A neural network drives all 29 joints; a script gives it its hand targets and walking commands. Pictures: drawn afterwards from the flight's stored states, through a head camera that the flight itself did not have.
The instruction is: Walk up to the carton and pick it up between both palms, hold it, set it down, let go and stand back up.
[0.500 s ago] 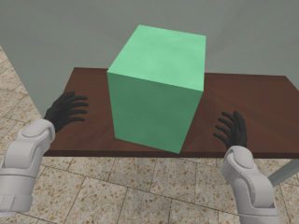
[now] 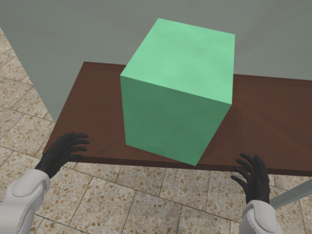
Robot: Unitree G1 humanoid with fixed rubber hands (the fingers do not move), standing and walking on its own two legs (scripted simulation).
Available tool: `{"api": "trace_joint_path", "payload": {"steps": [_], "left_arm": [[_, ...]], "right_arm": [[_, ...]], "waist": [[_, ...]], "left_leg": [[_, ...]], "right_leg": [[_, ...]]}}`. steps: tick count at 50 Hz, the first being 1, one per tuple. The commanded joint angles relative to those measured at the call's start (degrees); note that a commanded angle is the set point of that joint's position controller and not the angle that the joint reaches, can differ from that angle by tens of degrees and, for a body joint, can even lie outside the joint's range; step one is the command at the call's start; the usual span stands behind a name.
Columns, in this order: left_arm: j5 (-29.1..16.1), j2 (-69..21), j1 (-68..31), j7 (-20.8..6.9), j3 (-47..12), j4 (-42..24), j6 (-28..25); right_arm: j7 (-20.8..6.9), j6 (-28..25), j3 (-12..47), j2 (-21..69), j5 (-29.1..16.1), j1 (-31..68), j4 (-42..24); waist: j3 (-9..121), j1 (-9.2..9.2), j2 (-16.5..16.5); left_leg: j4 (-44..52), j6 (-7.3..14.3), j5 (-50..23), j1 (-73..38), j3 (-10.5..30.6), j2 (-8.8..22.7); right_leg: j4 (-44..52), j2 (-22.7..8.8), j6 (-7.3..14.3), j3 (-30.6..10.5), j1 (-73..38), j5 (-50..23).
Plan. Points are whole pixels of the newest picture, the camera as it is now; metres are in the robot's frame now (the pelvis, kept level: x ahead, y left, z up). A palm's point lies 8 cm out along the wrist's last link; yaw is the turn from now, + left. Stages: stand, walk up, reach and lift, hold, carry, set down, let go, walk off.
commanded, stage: set down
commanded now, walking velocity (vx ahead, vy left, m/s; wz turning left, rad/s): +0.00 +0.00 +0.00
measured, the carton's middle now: (177, 92) +0.48 +0.00 +0.07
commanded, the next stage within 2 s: let go in 1.38 s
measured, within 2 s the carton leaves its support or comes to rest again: neither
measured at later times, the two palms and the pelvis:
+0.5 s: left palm (50, 179) +0.20 +0.28 +0.02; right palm (248, 204) +0.19 -0.17 +0.02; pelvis +0.01 +0.01 +0.00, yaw +1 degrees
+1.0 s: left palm (79, 210) +0.15 +0.21 -0.03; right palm (262, 223) +0.17 -0.23 -0.03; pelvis +0.00 -0.04 +0.00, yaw +2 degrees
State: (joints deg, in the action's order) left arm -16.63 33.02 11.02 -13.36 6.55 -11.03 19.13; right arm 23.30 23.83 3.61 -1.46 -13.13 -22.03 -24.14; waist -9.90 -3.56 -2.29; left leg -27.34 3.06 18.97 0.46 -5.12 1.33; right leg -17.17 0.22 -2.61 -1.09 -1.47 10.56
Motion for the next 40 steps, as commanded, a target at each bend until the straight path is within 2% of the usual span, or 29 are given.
{"api": "trace_joint_path", "payload": {"steps": [1, 9, 16, 24, 32, 37, 40], "left_arm": [[0.6, 12.2, -2.91, 0.73, 6.67, -9.93, -5.83], [0.67, 11.09, -0.07, 1.45, 5.1, -6.86, -10.34], [3.0, 8.17, 1.88, 2.07, 4.21, -3.79, -10.84], [5.9, 3.52, 2.86, 3.31, 2.57, -0.34, -10.57], [8.51, -0.91, 3.53, 4.31, 0.9, 4.02, -10.77], [9.73, -3.55, 3.14, 5.16, -0.68, 7.24, -10.85], [10.22, -4.65, 2.74, 5.52, -1.37, 9.92, -10.75]], "right_arm": [[-1.24, -5.88, -1.42, -3.68, 1.5, -0.76, -10.43], [-3.38, -11.27, -1.38, -4.18, 2.45, -3.33, -4.77], [-5.22, -15.02, -2.27, -5.95, 3.04, -2.88, 2.94], [-7.68, -19.72, -3.25, -6.14, 4.02, -1.71, 9.85], [-10.03, -23.27, -3.97, -5.92, 5.48, -0.6, 17.5], [-11.66, -25.12, -5.13, -6.38, 6.82, 1.16, 22.56], [-12.55, -25.79, -5.45, -6.44, 7.54, 1.94, 25.03]], "waist": [[8.04, 0.5, 13.01], [7.7, 1.33, 13.16], [7.36, 1.69, 13.61], [8.35, 1.36, 12.37], [7.88, 0.77, 11.72], [7.14, 0.9, 11.53], [6.51, 1.19, 10.35]], "left_leg": [[5.32, -6.87, -30.33, 0.71, 5.71, 4.31], [4.08, -7.63, -32.95, -0.79, 6.91, 4.74], [3.4, -8.94, -38.14, -2.26, 7.5, 5.01], [2.71, -10.44, -42.61, -3.67, 6.49, 4.86], [3.29, -11.38, -42.31, -3.98, 5.08, 4.27], [4.22, -11.51, -39.72, -3.7, 4.48, 3.87], [4.77, -11.08, -36.63, -3.44, 3.99, 3.38]], "right_leg": [[1.03, -1.44, 5.63, -2.11, 0.89, -10.27], [0.75, -0.93, 5.52, -1.48, 3.58, -9.05], [0.56, 0.1, 5.44, 0.15, 4.16, -9.09], [1.14, 0.75, 5.0, 1.42, 4.15, -10.05], [1.02, 0.99, 4.37, 2.13, 3.84, -10.33], [0.97, 1.08, 4.17, 2.62, 4.29, -9.77], [1.01, 0.75, 3.89, 2.79, 4.34, -9.51]]}}
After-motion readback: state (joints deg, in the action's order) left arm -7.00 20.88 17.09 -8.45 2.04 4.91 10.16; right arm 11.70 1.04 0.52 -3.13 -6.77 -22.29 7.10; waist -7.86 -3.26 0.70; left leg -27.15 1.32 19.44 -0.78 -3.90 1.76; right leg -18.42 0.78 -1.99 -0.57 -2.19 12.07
